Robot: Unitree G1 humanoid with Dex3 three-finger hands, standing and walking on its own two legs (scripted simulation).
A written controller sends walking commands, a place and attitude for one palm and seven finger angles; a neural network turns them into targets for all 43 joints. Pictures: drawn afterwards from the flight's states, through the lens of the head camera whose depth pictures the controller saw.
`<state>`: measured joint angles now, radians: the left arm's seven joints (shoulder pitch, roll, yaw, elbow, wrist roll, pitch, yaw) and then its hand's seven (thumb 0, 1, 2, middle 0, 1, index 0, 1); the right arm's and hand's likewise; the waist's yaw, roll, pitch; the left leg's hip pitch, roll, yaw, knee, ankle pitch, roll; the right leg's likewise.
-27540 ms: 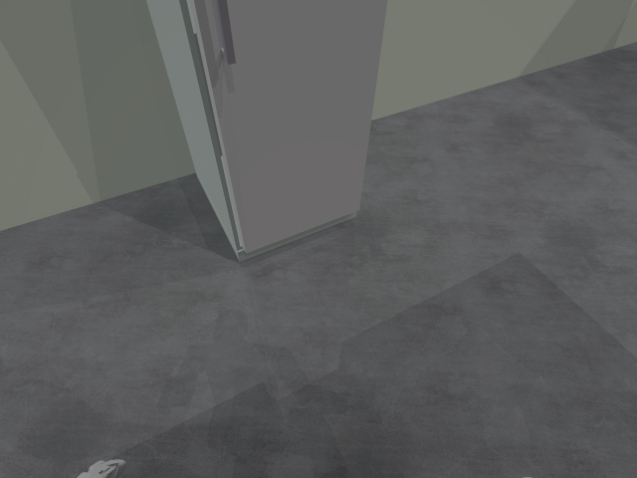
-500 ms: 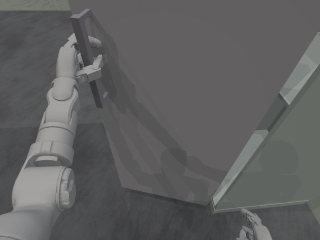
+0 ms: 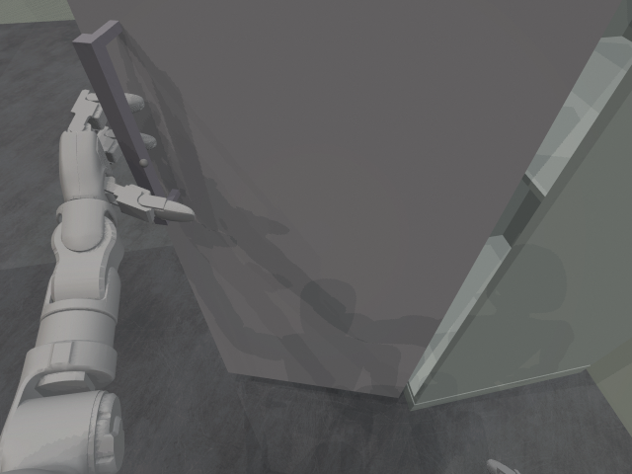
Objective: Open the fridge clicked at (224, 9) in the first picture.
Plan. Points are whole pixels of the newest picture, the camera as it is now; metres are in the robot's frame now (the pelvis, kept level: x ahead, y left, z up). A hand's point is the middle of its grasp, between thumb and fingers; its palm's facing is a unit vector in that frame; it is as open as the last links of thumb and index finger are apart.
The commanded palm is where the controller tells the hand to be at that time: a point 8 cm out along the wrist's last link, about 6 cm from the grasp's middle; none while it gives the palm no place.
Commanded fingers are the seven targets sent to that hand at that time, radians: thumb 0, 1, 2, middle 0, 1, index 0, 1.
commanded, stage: slip the hand off the handle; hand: left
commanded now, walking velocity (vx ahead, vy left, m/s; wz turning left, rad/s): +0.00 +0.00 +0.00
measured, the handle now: (141, 138) +0.46 +0.23 +0.19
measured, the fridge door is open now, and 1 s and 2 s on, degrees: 70 68 68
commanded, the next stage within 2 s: draw the hand back to the body in 1.38 s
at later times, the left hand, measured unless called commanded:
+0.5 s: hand (82, 169) +0.40 +0.29 +0.19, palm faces +0.35 -0.93 -0.14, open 14.7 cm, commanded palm +0.37 +0.33 +0.19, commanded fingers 0.00 -0.55 0.20 -0.25 -1.15 -0.25 -1.15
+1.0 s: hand (39, 205) +0.35 +0.31 +0.18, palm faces +0.33 -0.94 -0.12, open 14.7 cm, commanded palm +0.30 +0.35 +0.19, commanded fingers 0.00 -0.55 0.20 -0.25 -1.15 -0.25 -1.15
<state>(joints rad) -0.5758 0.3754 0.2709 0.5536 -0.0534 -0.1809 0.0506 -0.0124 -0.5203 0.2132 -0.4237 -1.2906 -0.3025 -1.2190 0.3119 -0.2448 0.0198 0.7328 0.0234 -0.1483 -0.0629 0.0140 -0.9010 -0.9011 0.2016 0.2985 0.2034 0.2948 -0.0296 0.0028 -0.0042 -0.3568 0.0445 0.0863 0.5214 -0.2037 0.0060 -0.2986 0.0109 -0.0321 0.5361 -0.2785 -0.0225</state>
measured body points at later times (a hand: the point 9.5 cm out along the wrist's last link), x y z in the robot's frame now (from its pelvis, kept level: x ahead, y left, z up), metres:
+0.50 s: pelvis +0.03 +0.00 +0.00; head +0.04 -0.01 +0.45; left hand +0.38 +0.33 +0.20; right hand +0.18 -0.25 -0.10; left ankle +0.04 +0.12 -0.73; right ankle +0.00 -0.10 -0.73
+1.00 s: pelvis +0.01 +0.01 +0.00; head +0.02 +0.01 +0.45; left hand +0.32 +0.36 +0.19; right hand +0.14 -0.25 -0.10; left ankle +0.04 +0.12 -0.73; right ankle +0.00 -0.10 -0.73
